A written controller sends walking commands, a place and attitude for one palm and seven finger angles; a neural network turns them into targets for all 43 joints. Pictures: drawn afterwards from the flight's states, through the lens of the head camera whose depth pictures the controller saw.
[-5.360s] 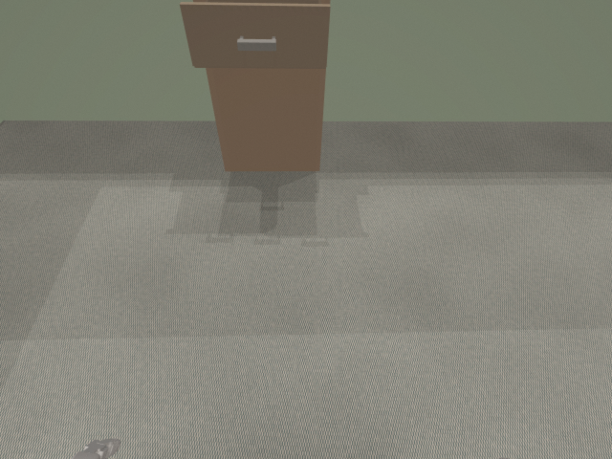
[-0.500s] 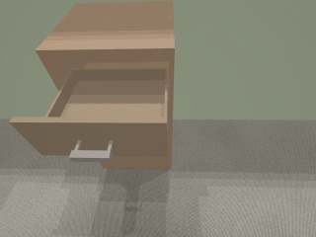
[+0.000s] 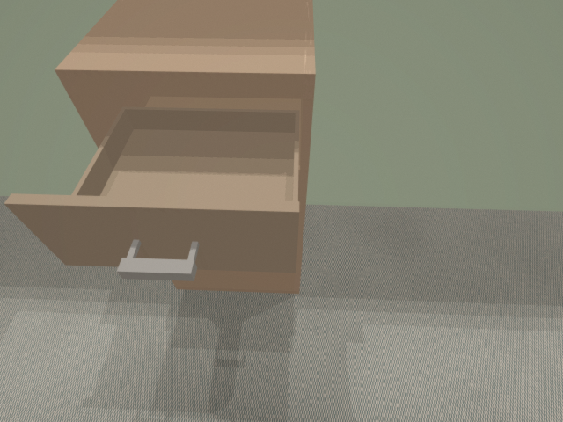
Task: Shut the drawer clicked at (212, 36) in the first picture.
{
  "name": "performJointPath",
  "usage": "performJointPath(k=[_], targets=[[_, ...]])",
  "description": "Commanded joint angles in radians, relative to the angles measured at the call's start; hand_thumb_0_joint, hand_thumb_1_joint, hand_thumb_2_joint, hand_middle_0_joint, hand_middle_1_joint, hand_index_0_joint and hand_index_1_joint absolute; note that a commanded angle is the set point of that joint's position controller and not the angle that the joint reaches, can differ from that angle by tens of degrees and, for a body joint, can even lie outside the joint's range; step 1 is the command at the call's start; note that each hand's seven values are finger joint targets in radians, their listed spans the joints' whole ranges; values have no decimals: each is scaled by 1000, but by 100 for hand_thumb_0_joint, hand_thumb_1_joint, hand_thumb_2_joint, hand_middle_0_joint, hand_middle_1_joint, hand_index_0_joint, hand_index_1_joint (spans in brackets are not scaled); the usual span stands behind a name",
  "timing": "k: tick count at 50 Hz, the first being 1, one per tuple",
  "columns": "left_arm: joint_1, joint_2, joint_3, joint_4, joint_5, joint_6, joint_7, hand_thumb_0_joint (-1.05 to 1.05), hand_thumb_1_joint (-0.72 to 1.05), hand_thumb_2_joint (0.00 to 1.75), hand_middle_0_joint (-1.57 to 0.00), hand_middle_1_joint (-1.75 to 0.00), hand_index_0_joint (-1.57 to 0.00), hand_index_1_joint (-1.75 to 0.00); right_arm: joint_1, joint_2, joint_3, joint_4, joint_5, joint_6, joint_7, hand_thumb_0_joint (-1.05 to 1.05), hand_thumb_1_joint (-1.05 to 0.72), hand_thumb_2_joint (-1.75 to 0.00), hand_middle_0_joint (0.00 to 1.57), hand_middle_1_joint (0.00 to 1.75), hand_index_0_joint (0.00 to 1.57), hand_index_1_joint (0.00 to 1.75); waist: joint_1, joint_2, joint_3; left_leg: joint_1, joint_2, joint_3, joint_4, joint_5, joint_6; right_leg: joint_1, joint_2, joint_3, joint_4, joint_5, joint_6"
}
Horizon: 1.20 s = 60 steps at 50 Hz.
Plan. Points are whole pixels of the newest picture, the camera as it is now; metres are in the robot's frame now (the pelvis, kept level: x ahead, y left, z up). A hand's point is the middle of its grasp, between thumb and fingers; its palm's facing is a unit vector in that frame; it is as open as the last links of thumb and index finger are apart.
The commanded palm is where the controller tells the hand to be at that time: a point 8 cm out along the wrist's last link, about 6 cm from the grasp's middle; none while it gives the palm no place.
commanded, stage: come to a stop and stand still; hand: left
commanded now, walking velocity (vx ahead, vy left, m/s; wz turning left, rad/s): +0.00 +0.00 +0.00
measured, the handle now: (161, 257) +0.35 +0.22 +0.00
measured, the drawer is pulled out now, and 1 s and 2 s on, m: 0.28 0.28 0.28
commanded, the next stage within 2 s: look again from close up in 1.04 s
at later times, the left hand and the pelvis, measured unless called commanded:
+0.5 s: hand out of the picture -0.01 +0.14 -0.17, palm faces +0.07 -0.98 -0.16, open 7.3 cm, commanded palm none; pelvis +0.01 -0.02 +0.01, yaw +1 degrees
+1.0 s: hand out of the picture +0.01 +0.16 -0.17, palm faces +0.07 -0.98 -0.18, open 7.4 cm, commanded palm none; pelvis +0.03 +0.00 +0.01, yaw +1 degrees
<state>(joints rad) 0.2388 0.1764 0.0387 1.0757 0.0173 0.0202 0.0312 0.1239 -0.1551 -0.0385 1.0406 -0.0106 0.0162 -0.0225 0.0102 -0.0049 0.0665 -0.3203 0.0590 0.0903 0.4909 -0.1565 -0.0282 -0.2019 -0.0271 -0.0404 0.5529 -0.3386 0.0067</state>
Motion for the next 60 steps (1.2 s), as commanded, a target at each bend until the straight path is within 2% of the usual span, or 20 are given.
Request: performJointPath(k=[1,2,3,5,7,8,10,12,16,29,32,39,47,49,55,56,57,58,59,60], targets=[[38,149,10,-29,1,-30,3,0,90,90,-20,-30,-20,-30,44,-65,-10,-34,-1,6,4,0,-90,-90,20,30,20,30,-20,-231,-41,80,5,-52,14,-135,5,-97,-209,223,-313,165,-96],[23,125,1,-28,2,-31,4,0,90,90,-20,-30,-20,-30,45,-71,-9,-22,-4,11,3,0,-90,-90,20,30,20,30,-23,-220,1,97,14,-58,24,-141,6,-135,-210,207,-335,132,-107],[16,110,-3,-25,-1,-32,4,0,90,90,-20,-30,-20,-30,68,-64,-5,-4,-5,7,2,0,-90,-90,20,30,20,30,-34,-154,11,115,14,-66,13,-74,9,-131,-188,191,-311,180,-105],[27,97,-6,-16,-9,-35,4,0,90,90,-20,-30,-20,-30,114,-64,3,30,-4,-1,-2,0,-90,-90,20,30,20,30,-40,-87,-12,158,27,-76,-39,37,12,-91,-140,134,-261,234,-79],[37,87,-8,-11,-8,-34,5,0,90,90,-20,-30,-20,-30,135,-77,8,49,-3,-4,-5,0,-90,-90,20,30,20,30,-32,-82,9,159,47,-91,-73,50,13,-81,-105,109,-273,147,-56],[55,79,-9,-5,-9,-31,5,0,90,90,-20,-30,-20,-30,123,-82,8,53,-4,-3,-5,0,-90,-90,20,30,20,30,-22,-50,33,159,45,-88,-71,37,8,-107,-106,120,-299,89,-51],[57,90,-5,2,-11,-27,4,0,90,90,-20,-30,-20,-30,136,-72,12,62,-5,0,-5,0,-90,-90,20,30,20,30,-22,-16,57,153,41,-88,-72,22,6,-118,-104,126,-323,2,-53],[67,90,-4,7,-11,-26,3,0,90,90,-20,-30,-20,-30,156,-69,14,75,-6,0,-6,0,-90,-90,20,30,20,30,-17,-27,68,148,41,-85,-77,16,5,-107,-99,121,-336,-22,-53],[81,76,-3,16,-14,-27,3,0,90,90,-20,-30,-20,-30,193,-59,20,90,-7,-6,-11,0,-90,-90,20,30,20,30,-16,17,43,136,43,-90,-80,44,6,-64,-95,110,-316,20,-58],[125,37,-5,33,-14,-29,9,0,90,90,-20,-30,-20,-30,257,-47,20,105,-1,-23,-23,0,-90,-90,20,30,20,30,-10,18,1,143,57,-101,-94,138,18,19,-74,58,-237,213,-48],[135,35,-7,35,-12,-29,10,0,90,90,-20,-30,-20,-30,249,-46,17,102,0,-23,-23,0,-90,-90,20,30,20,30,-7,-3,5,157,59,-99,-94,136,21,11,-74,55,-236,221,-44],[138,33,-7,33,-9,-29,11,0,90,90,-20,-30,-20,-30,227,-50,18,94,0,-26,-23,0,-90,-90,20,30,20,30,-7,8,20,165,57,-103,-97,155,28,2,-75,52,-227,230,-37],[140,48,-6,29,-7,-33,11,0,90,90,-20,-30,-20,-30,208,-65,18,82,1,-29,-22,0,-90,-90,20,30,20,30,-7,1,0,192,55,-97,-103,191,31,31,-78,51,-225,286,-32],[139,51,-7,33,-7,-32,11,0,90,90,-20,-30,-20,-30,198,-70,19,78,0,-29,-22,0,-90,-90,20,30,20,30,-7,20,6,193,53,-100,-106,186,30,24,-80,55,-228,273,-31],[137,59,-9,35,-7,-33,10,0,90,90,-20,-30,-20,-30,183,-79,20,74,0,-27,-20,0,-90,-90,20,30,20,30,-7,14,10,196,50,-103,-115,165,30,23,-82,58,-242,252,-30],[137,62,-9,35,-7,-34,10,0,90,90,-20,-30,-20,-30,183,-80,20,74,0,-27,-19,0,-90,-90,20,30,20,30,-7,11,5,197,49,-105,-115,167,30,29,-83,58,-244,256,-30],[87,219,-32,-63,-4,-55,10,0,90,90,-20,-30,-20,-30,102,-155,10,-35,-22,-28,-4,0,-90,-90,20,30,20,30,-25,61,103,193,1,-128,-73,151,71,-98,-33,64,-189,174,-46],[88,160,-12,-57,-3,-52,11,0,90,90,-20,-30,-20,-30,113,-151,-15,-43,-15,-41,-4,0,-90,-90,20,30,20,30,-5,103,31,160,48,-118,-18,81,57,-110,-82,96,-164,82,-53],[98,135,-23,-59,-7,-54,12,0,90,90,-20,-30,-20,-30,106,-106,-5,-47,-11,-34,-2,0,-90,-90,20,30,20,30,-10,57,-33,148,30,-123,19,51,53,-79,-100,125,-189,142,-57],[99,122,-23,-59,-6,-57,14,0,90,90,-20,-30,-20,-30,111,-92,-2,-57,-10,-28,0,0,-90,-90,20,30,20,30,-16,-3,-53,127,16,-111,48,6,47,-71,-119,142,-205,152,-60]])
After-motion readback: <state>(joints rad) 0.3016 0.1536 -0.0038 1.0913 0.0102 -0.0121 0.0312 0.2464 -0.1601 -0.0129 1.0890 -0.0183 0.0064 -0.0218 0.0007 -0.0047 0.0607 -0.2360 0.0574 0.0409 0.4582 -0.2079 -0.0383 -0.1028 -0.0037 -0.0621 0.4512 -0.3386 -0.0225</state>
